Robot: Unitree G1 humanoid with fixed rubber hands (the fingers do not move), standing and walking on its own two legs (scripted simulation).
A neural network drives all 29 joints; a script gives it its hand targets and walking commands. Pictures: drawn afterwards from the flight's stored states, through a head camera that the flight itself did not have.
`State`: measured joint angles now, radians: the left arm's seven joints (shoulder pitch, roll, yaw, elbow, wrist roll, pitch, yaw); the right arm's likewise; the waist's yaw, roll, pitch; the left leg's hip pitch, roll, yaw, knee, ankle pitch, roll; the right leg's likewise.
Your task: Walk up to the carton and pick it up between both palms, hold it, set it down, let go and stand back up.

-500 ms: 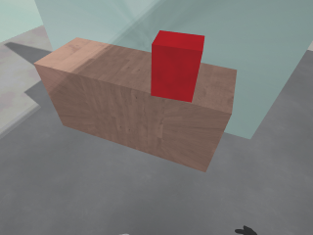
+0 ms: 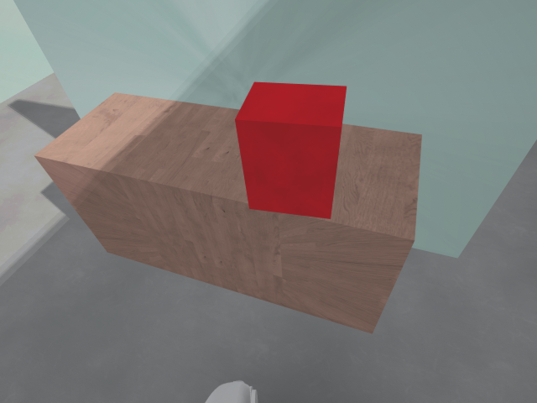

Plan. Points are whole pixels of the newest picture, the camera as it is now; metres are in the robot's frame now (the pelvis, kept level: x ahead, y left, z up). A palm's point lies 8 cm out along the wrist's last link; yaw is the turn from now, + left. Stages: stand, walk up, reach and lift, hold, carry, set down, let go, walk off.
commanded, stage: walk up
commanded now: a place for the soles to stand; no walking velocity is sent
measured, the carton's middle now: (293, 152) +0.69 -0.02 -0.03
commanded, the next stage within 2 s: none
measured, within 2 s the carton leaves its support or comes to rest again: neither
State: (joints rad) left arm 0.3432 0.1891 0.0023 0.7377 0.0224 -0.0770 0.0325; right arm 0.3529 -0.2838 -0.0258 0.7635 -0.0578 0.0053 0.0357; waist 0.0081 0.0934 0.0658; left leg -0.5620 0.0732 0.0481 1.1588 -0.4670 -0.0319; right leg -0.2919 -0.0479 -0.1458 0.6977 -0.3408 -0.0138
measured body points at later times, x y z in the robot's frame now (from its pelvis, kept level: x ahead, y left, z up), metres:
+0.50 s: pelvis +0.18 +0.06 +0.01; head +0.21 +0.08 +0.46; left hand +0.29 +0.31 -0.13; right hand +0.22 -0.19 -0.11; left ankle +0.21 +0.18 -0.72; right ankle +0.24 -0.06 -0.68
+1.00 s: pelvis +0.20 +0.05 +0.01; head +0.21 +0.05 +0.46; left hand +0.35 +0.28 -0.11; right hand +0.29 -0.20 -0.11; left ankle +0.21 +0.18 -0.72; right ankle +0.27 -0.06 -0.72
